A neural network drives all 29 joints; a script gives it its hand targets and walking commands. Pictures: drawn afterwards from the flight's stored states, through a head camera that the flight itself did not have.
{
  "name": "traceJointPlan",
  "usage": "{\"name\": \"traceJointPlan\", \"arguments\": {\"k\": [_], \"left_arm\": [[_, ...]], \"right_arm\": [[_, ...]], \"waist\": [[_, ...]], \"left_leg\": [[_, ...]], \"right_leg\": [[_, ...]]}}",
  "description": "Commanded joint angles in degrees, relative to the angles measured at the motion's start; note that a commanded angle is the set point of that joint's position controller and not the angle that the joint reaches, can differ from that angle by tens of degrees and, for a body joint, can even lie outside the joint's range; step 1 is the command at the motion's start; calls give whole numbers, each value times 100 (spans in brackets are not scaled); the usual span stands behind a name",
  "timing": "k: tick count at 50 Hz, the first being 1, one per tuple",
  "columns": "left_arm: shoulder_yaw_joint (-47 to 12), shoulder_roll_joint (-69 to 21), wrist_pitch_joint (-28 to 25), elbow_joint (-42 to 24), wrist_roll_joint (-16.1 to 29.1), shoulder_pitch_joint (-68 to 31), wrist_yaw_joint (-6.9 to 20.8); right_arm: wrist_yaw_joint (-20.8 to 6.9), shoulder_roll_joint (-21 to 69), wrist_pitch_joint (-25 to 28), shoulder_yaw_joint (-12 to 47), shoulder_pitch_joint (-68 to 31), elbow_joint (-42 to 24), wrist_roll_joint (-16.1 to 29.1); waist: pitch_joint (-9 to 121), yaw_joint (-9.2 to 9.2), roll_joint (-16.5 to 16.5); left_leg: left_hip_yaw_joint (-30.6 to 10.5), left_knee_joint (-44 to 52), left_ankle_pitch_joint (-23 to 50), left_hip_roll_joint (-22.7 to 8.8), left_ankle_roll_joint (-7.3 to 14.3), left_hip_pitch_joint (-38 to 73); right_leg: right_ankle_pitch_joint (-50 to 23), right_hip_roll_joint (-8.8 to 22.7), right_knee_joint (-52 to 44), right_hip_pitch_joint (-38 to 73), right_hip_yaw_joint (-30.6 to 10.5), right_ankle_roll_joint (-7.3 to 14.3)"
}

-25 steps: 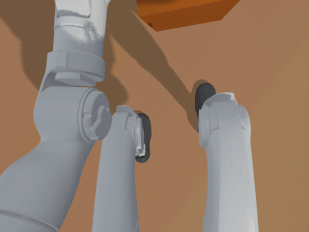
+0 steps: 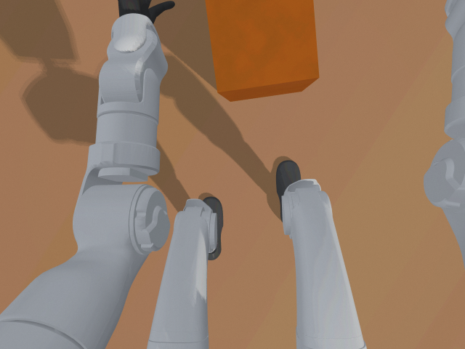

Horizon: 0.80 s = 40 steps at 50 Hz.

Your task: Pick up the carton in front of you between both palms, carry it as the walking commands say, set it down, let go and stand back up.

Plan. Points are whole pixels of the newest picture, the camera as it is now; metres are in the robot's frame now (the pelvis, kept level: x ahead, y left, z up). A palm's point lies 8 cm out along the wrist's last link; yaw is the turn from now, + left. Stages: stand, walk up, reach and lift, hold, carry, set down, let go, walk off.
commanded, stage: set down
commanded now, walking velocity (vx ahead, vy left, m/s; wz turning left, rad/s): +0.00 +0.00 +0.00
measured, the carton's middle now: (261, 50) +0.56 -0.10 -0.46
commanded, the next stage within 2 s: let go in 0.10 s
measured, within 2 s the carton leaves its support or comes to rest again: neither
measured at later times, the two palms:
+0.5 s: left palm (64, 90) +0.45 +0.11 +0.01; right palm out of the picture +0.41 -0.32 +0.00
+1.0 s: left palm out of the picture +0.30 +0.22 +0.11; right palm out of the picture +0.25 -0.24 +0.10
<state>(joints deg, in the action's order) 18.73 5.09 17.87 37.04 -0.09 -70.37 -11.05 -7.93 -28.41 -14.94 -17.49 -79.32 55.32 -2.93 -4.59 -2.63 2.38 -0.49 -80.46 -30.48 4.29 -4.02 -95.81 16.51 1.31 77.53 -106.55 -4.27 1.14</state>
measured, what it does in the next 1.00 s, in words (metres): rises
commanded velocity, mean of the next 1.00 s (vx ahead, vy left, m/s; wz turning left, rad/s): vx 0.00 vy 0.00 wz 0.00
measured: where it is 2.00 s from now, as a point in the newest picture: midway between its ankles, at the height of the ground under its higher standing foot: (249, 222)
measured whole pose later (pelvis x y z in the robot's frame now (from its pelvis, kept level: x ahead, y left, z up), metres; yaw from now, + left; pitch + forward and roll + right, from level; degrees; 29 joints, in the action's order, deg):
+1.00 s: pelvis +0.09 +0.01 +0.18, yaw -6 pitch +7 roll -1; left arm 3.7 10.7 1.4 24.9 -1.4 8.7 2.9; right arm -4.0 -11.2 -1.7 -4.8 7.8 25.6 0.8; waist -4.6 -0.3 1.8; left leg -3.9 -29.2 -20.0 -0.2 -0.9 -15.9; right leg 9.2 -0.6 27.1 -24.5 -0.4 -0.3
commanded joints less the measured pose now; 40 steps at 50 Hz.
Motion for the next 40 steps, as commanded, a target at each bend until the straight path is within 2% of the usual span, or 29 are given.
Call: {"name": "traceJointPlan", "arguments": {"k": [1,2,3,4,5,6,11,14,15,16,17,18,19,20,21,22,23,24,26,28,29,30,31,32,34,35,36,37,40], "left_arm": [[-60,143,-239,-735,-102,-665,66],[331,516,-290,-756,-199,-712,74],[139,289,-301,-852,-230,-449,122],[52,304,-295,-525,-240,-447,147],[134,108,-359,-649,-222,-287,185],[66,260,-388,-516,-278,-434,215],[35,393,-369,-497,-472,486,311],[-243,411,-425,-1067,-555,1219,438],[-148,373,-454,-908,-705,1904,464],[-253,353,-551,-1141,-675,2146,510],[-423,350,-596,-1190,-596,2336,542],[-383,469,-681,-1419,-630,2331,583],[-563,333,-699,-1182,-591,2708,605],[-710,406,-809,-1466,-416,2813,666],[-764,400,-907,-1579,-373,2710,697],[-697,632,-979,-1746,-359,2924,702],[-731,556,-1014,-1540,-357,3271,730],[-664,486,-1059,-1360,-416,3685,756],[-660,586,-1132,-1175,-485,4375,854],[-868,394,-1296,-1395,-387,4501,920],[-1087,457,-1393,-1398,-245,4609,939],[-999,489,-1411,-1317,-378,4870,983],[-997,588,-1438,-1166,-303,5321,1018],[-1034,417,-1476,-1202,-301,5521,1029],[-1001,661,-1538,-1386,-360,5946,1103],[-1078,618,-1577,-1495,-330,5859,1133],[-1209,705,-1618,-1439,-308,6057,1137],[-1079,708,-1612,-1233,-338,6217,1119],[-1364,711,-1761,-1607,-132,6722,1230]], "right_arm": [[-105,-812,212,-245,-1055,-500,-124],[-98,-589,221,-249,-1183,-898,-134],[-133,-617,230,-188,-922,-812,-119],[-176,-502,257,-365,-794,-607,-219],[-178,-415,310,-214,-693,-653,-178],[-178,-345,358,-254,-717,-718,-188],[-111,-179,280,-361,79,-923,-580],[-46,-183,289,-247,1322,-1067,-593],[0,-163,340,-225,1459,-1491,-675],[24,38,374,-39,1726,-1868,-675],[29,108,458,-165,2035,-1963,-632],[29,201,472,48,2181,-1925,-474],[18,290,555,-115,2389,-2187,-541],[22,255,633,77,2571,-2500,-336],[35,472,714,71,2883,-2353,-262],[60,311,737,177,2939,-2640,-226],[67,370,803,126,3196,-2717,-193],[81,565,843,149,3737,-2537,-236],[121,692,926,170,4246,-2575,-146],[132,832,1054,85,4947,-2364,-135],[145,742,1122,373,4966,-2546,-2],[179,789,1153,345,5381,-2411,-23],[172,753,1219,536,5460,-2762,32],[171,819,1289,453,5609,-2832,54],[228,882,1299,502,6315,-2774,165],[215,1121,1303,767,6392,-2589,244],[245,886,1355,616,6504,-2896,250],[284,806,1413,557,6555,-2781,213],[330,925,1480,740,7393,-3039,201]], "waist": [[6494,-174,-594],[6631,-120,-995],[6876,0,-773],[6217,-275,-781],[6226,-28,-814],[6197,-269,-821],[6424,-130,-835],[6317,-104,-459],[6406,69,-580],[6502,-123,-788],[6183,-183,-642],[5995,-15,-714],[6007,-297,-916],[6087,-123,-777],[5660,-288,-898],[5949,16,-751],[5799,-80,-861],[5419,-136,-941],[5010,85,-701],[4568,-117,-513],[4591,43,-607],[4514,-70,-557],[4300,193,-655],[4054,92,-491],[3761,203,-401],[3425,342,-370],[3514,51,-273],[2909,315,-328],[2839,124,-585]], "left_leg": [[685,1437,1207,465,-183,232],[707,1567,1262,487,-132,158],[684,1691,1474,444,-153,736],[547,1851,1396,381,-149,614],[619,2060,1436,380,-162,691],[625,2119,1206,378,-163,517],[665,2716,1375,313,-137,1160],[644,2973,1440,336,-123,1452],[687,2999,1505,321,-88,1658],[631,3002,1504,312,-45,1654],[478,3200,1574,313,-12,1786],[525,3299,1435,313,2,1772],[406,3457,1479,239,65,2046],[452,3409,1501,243,46,2247],[386,3666,1453,225,62,2170],[398,3699,1512,196,38,2399],[362,3740,1670,187,58,2569],[348,3792,1488,153,89,2474],[385,4006,1503,133,81,2833],[308,4135,1713,45,50,3273],[231,4171,1540,39,103,3166],[302,4232,1572,62,79,3391],[227,4341,1420,-34,154,3786],[232,4452,1426,-54,145,3862],[189,4702,1600,-64,176,4292],[191,4766,1469,-88,172,4283],[140,4884,1445,-136,201,4681],[81,4982,1617,-182,208,4783],[5,5214,1665,-239,283,5633]], "right_leg": [[-3040,-248,-487,7258,245,-35],[-3267,-250,-563,7508,242,-87],[-3110,-307,-761,7588,305,-96],[-3125,-306,-901,7226,343,-60],[-3129,-263,-977,7557,265,-72],[-3084,-265,-1127,7824,309,-60],[-3111,-273,-1719,8563,336,-127],[-3307,-224,-2036,9058,223,-33],[-3345,-239,-2104,9345,179,-66],[-3710,-172,-2166,9734,46,-53],[-3650,-195,-2144,9503,179,-73],[-3505,-155,-2374,9488,94,-2],[-3586,-180,-2415,9555,122,-52],[-3676,-120,-2555,9687,74,-23],[-3604,-171,-2661,9758,89,-36],[-3619,-115,-2716,10065,14,-26],[-3730,-143,-2741,10079,64,-25],[-3502,-142,-2912,10151,-47,-36],[-3276,-185,-3093,10082,58,-59],[-3067,-218,-3345,9833,68,21],[-3184,-115,-3368,10224,-97,66],[-3239,-144,-3466,10201,-87,-3],[-2565,-145,-3542,10244,37,-81],[-2288,-184,-3754,10085,-2,-62],[-2606,-237,-3853,10411,85,-84],[-2160,-188,-3958,10258,91,-42],[-2188,-253,-4005,10308,158,-102],[-1928,-211,-4233,9849,167,-54],[-2015,-282,-4343,10453,259,-114]]}}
